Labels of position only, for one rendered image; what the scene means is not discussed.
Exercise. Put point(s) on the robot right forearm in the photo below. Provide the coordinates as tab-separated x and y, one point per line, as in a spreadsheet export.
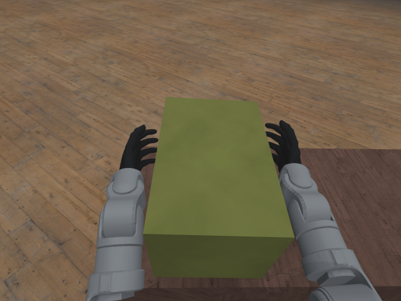
326	259

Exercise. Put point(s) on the carton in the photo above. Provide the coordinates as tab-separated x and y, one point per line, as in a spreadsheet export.
216	208

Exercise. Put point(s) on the robot right hand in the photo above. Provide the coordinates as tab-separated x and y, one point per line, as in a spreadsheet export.
287	150

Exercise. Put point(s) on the pedestal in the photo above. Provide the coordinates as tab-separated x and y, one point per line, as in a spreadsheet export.
363	189

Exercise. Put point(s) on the robot left hand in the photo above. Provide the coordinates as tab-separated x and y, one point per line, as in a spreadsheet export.
133	154

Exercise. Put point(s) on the right robot upper arm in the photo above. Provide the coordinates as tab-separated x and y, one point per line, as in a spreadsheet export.
355	292

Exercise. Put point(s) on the robot left forearm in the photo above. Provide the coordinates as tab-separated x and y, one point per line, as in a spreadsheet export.
118	263

